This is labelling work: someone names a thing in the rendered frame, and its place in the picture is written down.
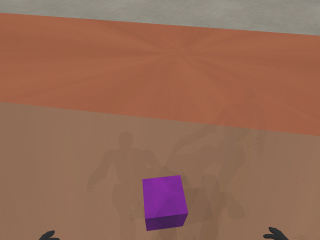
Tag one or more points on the carton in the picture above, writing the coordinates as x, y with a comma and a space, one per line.
164, 202

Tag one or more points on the robot left hand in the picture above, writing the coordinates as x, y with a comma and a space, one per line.
47, 236

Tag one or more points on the robot right hand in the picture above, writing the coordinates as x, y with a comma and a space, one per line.
277, 234

